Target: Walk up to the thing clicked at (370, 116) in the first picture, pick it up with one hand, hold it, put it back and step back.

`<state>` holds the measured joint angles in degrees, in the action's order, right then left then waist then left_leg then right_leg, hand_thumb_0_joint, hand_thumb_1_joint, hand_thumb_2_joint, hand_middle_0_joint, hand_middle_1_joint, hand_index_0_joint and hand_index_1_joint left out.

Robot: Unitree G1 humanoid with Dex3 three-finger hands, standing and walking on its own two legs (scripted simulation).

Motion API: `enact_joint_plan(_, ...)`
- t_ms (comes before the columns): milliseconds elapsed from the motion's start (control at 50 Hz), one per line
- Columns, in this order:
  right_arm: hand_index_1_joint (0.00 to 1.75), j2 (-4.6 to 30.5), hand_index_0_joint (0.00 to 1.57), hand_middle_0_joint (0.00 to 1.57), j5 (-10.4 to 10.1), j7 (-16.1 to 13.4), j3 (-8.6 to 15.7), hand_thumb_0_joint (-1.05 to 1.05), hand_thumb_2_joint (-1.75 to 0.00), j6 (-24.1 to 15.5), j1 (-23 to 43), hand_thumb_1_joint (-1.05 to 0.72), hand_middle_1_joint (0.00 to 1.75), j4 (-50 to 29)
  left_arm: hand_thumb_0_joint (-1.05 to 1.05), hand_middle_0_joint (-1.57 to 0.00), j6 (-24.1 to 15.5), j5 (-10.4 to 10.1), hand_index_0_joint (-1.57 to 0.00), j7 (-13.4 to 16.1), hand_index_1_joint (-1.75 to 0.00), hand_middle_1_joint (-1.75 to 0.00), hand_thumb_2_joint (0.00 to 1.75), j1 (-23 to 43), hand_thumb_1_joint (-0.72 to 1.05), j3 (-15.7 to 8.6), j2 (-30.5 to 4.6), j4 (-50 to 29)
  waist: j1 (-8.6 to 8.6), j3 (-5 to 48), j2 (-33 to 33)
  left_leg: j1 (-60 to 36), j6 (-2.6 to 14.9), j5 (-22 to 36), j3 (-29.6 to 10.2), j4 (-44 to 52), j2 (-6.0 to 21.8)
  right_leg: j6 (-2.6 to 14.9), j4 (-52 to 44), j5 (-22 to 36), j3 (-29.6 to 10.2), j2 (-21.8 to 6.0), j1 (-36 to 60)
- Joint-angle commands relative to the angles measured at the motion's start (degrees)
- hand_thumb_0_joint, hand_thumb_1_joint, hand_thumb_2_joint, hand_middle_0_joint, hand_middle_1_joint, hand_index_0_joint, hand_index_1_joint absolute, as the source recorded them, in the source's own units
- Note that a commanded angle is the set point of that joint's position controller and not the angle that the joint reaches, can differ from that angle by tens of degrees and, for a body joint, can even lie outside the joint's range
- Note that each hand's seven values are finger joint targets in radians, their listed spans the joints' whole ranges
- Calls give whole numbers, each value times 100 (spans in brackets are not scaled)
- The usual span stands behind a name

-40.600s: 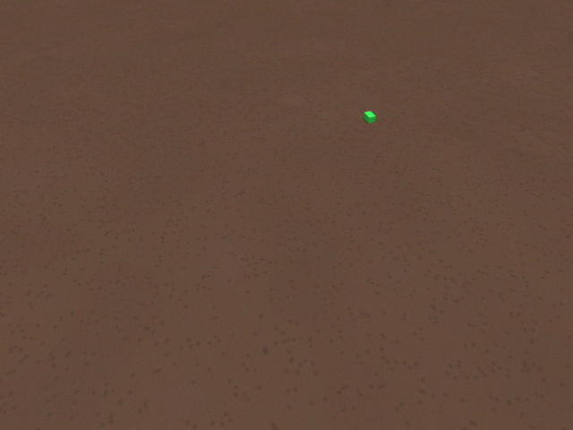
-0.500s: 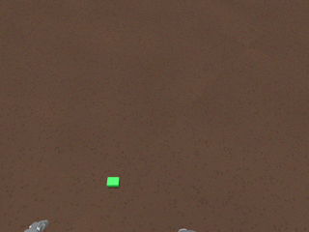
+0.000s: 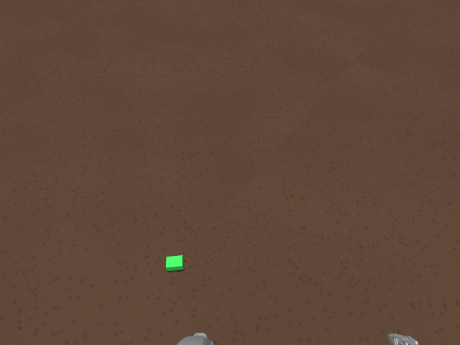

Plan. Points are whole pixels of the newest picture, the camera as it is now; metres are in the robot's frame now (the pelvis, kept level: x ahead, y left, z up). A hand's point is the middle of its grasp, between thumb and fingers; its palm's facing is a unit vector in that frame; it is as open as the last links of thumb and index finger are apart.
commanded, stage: step back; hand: left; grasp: from above
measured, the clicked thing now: (175, 263) +0.56 +0.26 -0.74
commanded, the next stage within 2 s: none
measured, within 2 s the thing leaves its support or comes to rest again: neither
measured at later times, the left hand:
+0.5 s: hand out of the picture -0.07 +0.29 -0.14, palm faces +0.07 -0.94 -0.35, open 7.4 cm
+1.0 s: hand out of the picture -0.23 +0.24 -0.11, palm faces +0.01 -0.89 -0.45, open 7.4 cm
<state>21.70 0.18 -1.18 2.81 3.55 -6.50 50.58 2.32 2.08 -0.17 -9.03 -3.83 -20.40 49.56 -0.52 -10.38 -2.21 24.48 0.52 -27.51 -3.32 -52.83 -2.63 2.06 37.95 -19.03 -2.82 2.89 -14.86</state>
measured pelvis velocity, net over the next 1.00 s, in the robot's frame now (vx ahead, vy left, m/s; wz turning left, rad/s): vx -0.32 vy -0.04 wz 0.03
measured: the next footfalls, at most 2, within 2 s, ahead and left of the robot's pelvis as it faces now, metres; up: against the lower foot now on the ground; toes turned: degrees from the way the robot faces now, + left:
left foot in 0.30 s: -0.09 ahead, +0.13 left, +0.00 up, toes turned +1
right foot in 0.74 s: -0.23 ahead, -0.14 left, +0.00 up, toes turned +1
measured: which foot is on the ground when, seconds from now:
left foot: up 0.00-0.28, down 0.30-0.76, up 0.78-1.00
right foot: down 0.00-0.32, up 0.34-0.72, down 0.74-1.00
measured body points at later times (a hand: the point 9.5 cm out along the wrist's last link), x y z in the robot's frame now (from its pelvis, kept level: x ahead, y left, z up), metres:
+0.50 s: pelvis -0.15 +0.02 +0.02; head -0.11 +0.05 +0.46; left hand -0.07 +0.34 -0.12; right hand -0.05 -0.29 -0.09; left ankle -0.13 +0.13 -0.72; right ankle -0.16 -0.14 -0.62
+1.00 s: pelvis -0.32 -0.04 +0.01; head -0.27 -0.06 +0.45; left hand -0.23 +0.28 -0.08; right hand -0.25 -0.36 -0.13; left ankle -0.37 +0.10 -0.65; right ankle -0.27 -0.14 -0.72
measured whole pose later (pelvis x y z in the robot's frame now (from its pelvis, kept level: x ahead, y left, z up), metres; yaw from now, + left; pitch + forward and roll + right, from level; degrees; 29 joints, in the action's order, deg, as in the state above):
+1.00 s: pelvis -0.32 -0.04 +0.01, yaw +2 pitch -1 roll +2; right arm 23.8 0.4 -2.0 3.1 3.0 -13.1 50.3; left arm 3.1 3.0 0.5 -10.5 -4.8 -20.4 45.4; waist 0.0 -7.2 -2.0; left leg 23.1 -1.6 -27.5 -6.9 -61.3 -5.5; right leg 1.6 34.3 -14.2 0.1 -0.9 -19.3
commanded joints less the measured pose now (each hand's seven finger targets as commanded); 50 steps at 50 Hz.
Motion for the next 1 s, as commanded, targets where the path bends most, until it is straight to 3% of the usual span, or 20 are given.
enact_joint_plan(0, 30, 1207, 20, 20, -66, -29, 307, 0, -90, -143, -394, -90, 30, -246, 0, -20, -209, -44, -20, 152, -30, -30, 90, 636, 90, -428, -1427, -821, -72, 501, 933, -71, -54, -120, -762, -1789, -506, 1104, -1874, 1955, -1561, -1619, -639)
enact_joint_plan(40, 30, 1149, 20, 20, -56, -58, 252, 0, -90, -182, -525, -90, 30, -210, 0, -20, -188, -18, -20, 160, -30, -30, 90, 578, 90, -440, -1325, -841, -30, 764, 961, 137, -148, 61, -658, -1751, -583, 857, -1636, 2021, -1146, -1311, -141)
enact_joint_plan(140, 30, 1059, 20, 20, -31, -82, 164, 0, -90, -253, -369, -90, 30, -429, 0, -20, -139, 10, -20, 194, -30, -30, 90, -136, 90, -443, -1253, -863, 358, 1360, 1204, 420, -286, -363, -277, -66, -194, 1076, -1272, 2624, -1170, -1536, 1515)
enact_joint_plan(180, 30, 1036, 20, 20, 2, -74, 174, 0, -90, -277, -524, -90, 30, -426, 0, -20, -90, 3, -20, 199, -30, -30, 90, -112, 90, -449, -1342, -911, 280, 1530, 1405, -30, -178, -305, -138, 1092, 130, 1022, -1096, 2779, -1244, -1655, 1567)
enact_joint_plan(260, 30, 1127, 20, 20, 136, -12, 323, 0, -90, -301, -1054, -90, 30, -148, 0, -20, 58, -102, -20, 122, -30, -30, 90, 94, 90, -355, -1415, -996, -31, 1440, 1038, -1531, 98, 1611, 79, 3028, 150, 437, -633, 1669, -888, -1227, 203)
enact_joint_plan(280, 30, 1448, 20, 20, 249, 1, 421, 0, -90, -307, -1002, -90, 30, -211, 0, -20, 80, -111, -20, 108, -30, -30, 90, 46, 90, -305, -1224, -1033, -24, 1351, 180, -1807, 352, 1434, -1133, 3298, 994, 141, -5, 603, -625, -763, -731)
enact_joint_plan(300, 30, 1981, 20, 20, 311, 29, 512, 0, -90, -299, -636, -90, 30, -329, 0, -20, 63, -137, -20, 132, -30, -30, 90, 101, 90, -297, -1069, -1061, 2, 1099, -1121, -1750, 883, 1964, -2545, 3692, 2121, -88, 1159, -1270, -23, 277, -1724)
enact_joint_plan(320, 30, 2253, 20, 20, 235, 47, 559, 0, -90, -300, -490, -90, 30, -446, 0, -20, 58, -32, -20, 226, -30, -30, 90, 521, 90, -448, -1339, -1083, -341, 890, -1145, -441, 1605, 2049, -2914, 3783, 2707, -212, 2348, -1926, -636, 265, -1127)
enact_joint_plan(340, 30, 2070, 20, 20, 233, 13, 527, 0, -90, -354, -129, -90, 30, -492, 0, -20, 50, -20, -20, 228, -30, -30, 90, 480, 90, -457, -1397, -991, -169, 681, -927, 0, 1679, 2148, -2740, 3793, 2663, -159, 3118, -1601, -913, 230, -920)
enact_joint_plan(400, 30, 1395, 20, 20, 250, -40, 316, 0, -90, -399, 438, -90, 30, -624, 0, -20, 73, -182, -20, 146, -30, -30, 90, -278, 90, -439, -1230, -647, 409, 713, -417, -724, 940, 3068, -888, 3300, 1496, -69, 3703, -677, -999, 515, -1349)
enact_joint_plan(560, 30, 1353, 20, 20, 121, -94, 427, 0, -90, -372, -573, -90, 30, -592, 0, -20, -10, -68, -20, 134, -30, -30, 90, -139, 90, -392, -1140, -764, -227, 1350, -681, -2738, 1443, 4029, -975, 2592, 1765, -493, 1928, -1116, -563, 111, -1515)
enact_joint_plan(600, 30, 1474, 20, 20, 147, -78, 460, 0, -90, -337, -423, -90, 30, -702, 0, -20, -8, -80, -20, 116, -30, -30, 90, -319, 90, -381, -1114, -687, -151, 1382, -890, -2325, 1432, 3753, -991, 2632, 1867, -444, 1327, -1134, -330, -71, -994)
enact_joint_plan(700, 30, 1544, 20, 20, 97, -32, 447, 0, -90, -166, 238, -90, 30, -897, 0, -20, -68, -25, -20, 34, -30, -30, 90, -1343, 90, -435, -1147, -122, 306, 1669, -805, -935, 742, 2277, -620, 2138, 1387, -47, -1419, 470, 161, -192, 781)
enact_joint_plan(720, 30, 1324, 20, 20, 49, -18, 395, 0, -90, -145, 141, -90, 30, -915, 0, -20, -88, 65, -20, 21, -30, -30, 90, -1201, 90, -537, -1468, -172, 238, 1435, -11, -13, 393, 1347, -507, 1617, 854, 157, -1509, 186, -824, -661, 931)
enact_joint_plan(740, 30, 986, 20, 20, 8, -42, 294, 0, -90, -165, 121, -90, 30, -1019, 0, -20, -98, 88, -20, 11, -30, -30, 90, -978, 90, -648, -1945, -389, 265, 1109, 1487, 983, 6, -114, -110, 568, -189, 627, -1992, -189, -2432, -1754, 663)
enact_joint_plan(760, 30, 1182, 20, 20, 49, -154, 404, 0, -90, -140, 271, -90, 30, -985, 0, -20, -66, 96, -20, 28, -30, -30, 90, -392, 90, -723, -2429, -654, 474, 767, 1969, 381, -151, -817, -378, -905, -198, 1489, -2396, -287, -3074, -2739, -1105)
enact_joint_plan(780, 30, 1407, 20, 20, 33, -146, 484, 0, -90, -141, 186, -90, 30, -867, 0, -20, -90, 68, -20, 58, -30, -30, 90, -21, 90, -680, -2268, -784, 300, 408, 1835, 5, -112, -570, -634, -1456, -25, 1512, -2577, -556, -3129, -2750, -1886)
enact_joint_plan(820, 30, 1333, 20, 20, -15, -72, 407, 0, -90, -153, -202, -90, 30, -573, 0, -20, -134, 55, -20, 94, -30, -30, 90, 510, 90, -497, -1664, -934, -28, 350, 1051, -18, -80, 158, -731, -1819, -427, 959, -1956, 604, -1397, -1717, -1470)
enact_joint_plan(860, 30, 1060, 20, 20, 0, -102, 300, 0, -90, -193, -627, -90, 30, -460, 0, -20, -108, 55, -20, 116, -30, -30, 90, 644, 90, -533, -1412, -928, -171, 617, 1125, 254, -113, 345, -557, -1824, -543, 609, -1578, 1252, -586, -1218, -725)
enact_joint_plan(980, 30, 936, 20, 20, 89, -134, 211, 0, -90, -315, -457, -90, 30, -665, 0, -20, -52, 86, -20, 243, -30, -30, 90, -252, 90, -489, -1341, -946, 395, 1233, 1485, 508, -192, -455, -105, 373, 34, 1027, -971, 3001, -979, -1811, 1473)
